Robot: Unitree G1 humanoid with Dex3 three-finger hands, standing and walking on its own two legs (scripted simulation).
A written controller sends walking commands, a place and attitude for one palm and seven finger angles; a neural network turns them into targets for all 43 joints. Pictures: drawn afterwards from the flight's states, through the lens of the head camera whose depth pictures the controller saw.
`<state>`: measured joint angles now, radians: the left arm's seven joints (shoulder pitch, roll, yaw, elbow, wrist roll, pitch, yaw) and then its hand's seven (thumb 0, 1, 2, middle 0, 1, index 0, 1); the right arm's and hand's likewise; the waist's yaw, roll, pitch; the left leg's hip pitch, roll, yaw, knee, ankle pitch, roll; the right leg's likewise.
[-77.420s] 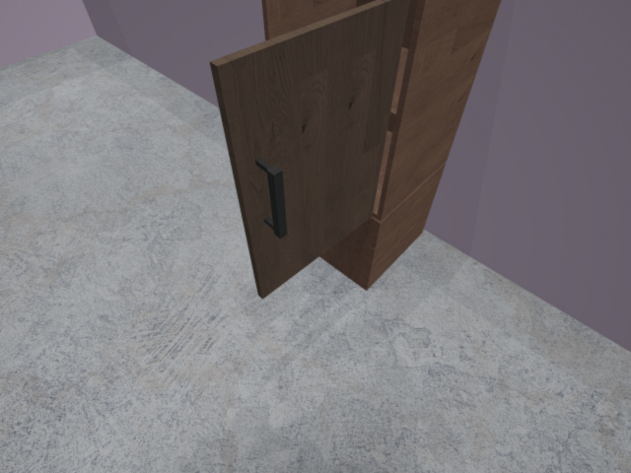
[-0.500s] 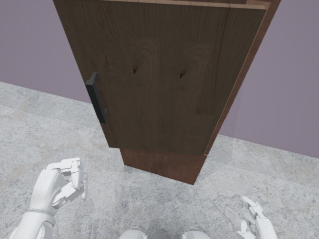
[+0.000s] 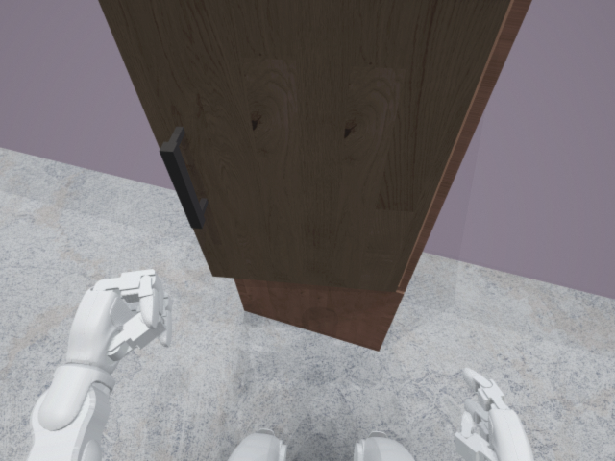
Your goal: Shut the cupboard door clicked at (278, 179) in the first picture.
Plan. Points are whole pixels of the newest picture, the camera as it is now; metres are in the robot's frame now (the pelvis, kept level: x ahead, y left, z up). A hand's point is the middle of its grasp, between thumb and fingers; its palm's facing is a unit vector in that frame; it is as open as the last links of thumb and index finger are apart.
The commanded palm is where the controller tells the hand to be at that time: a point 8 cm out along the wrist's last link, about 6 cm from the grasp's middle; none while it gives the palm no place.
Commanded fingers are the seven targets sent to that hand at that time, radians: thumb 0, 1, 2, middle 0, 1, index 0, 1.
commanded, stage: bring the fist close to the handle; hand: left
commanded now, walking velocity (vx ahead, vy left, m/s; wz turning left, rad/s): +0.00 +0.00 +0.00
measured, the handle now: (188, 181) +0.49 +0.22 +0.07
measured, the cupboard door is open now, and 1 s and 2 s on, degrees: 12 12 2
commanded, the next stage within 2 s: push the door shut along its arc in 1.14 s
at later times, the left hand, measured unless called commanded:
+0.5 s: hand (172, 255) +0.35 +0.20 +0.07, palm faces -0.04 -1.00 -0.02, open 3.2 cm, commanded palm +0.33 +0.25 +0.07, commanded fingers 0.00 0.90 0.90 -1.30 -1.50 -1.30 -1.50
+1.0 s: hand (190, 235) +0.38 +0.19 +0.07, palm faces -0.05 -1.00 -0.03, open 3.1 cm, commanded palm +0.36 +0.24 +0.07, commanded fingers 0.00 0.90 0.90 -1.30 -1.50 -1.30 -1.50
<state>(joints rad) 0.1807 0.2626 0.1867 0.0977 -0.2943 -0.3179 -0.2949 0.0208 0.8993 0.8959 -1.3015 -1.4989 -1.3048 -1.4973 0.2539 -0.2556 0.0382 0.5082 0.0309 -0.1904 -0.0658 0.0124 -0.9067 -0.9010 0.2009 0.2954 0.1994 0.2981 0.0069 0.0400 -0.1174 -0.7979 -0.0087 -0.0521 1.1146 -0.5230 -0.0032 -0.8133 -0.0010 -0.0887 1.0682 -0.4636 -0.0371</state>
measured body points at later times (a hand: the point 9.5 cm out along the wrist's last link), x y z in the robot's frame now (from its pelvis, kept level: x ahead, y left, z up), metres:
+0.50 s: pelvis +0.00 +0.02 +0.01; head +0.07 +0.02 +0.45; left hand +0.35 +0.25 +0.07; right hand +0.15 -0.23 -0.09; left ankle +0.02 +0.12 -0.66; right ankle +0.04 -0.10 -0.66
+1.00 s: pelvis +0.00 +0.01 +0.01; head +0.07 +0.01 +0.46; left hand +0.38 +0.24 +0.08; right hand +0.11 -0.24 -0.10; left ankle +0.02 +0.12 -0.66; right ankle +0.04 -0.10 -0.66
